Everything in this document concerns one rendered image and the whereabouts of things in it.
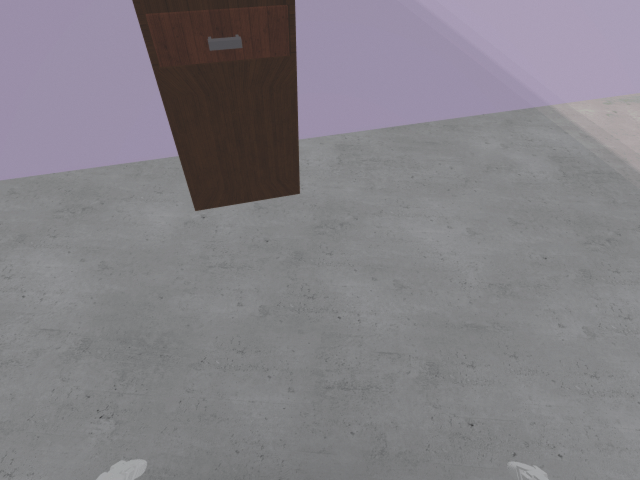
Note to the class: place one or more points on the drawer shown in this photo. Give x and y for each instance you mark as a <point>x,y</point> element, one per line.
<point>181,38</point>

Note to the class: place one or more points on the left robot hand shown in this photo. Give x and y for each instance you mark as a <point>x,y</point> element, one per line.
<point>123,470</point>

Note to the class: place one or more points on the cabinet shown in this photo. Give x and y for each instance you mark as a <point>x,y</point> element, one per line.
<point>234,123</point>

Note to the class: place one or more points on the handle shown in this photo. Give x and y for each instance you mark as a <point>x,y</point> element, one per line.
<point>225,43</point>

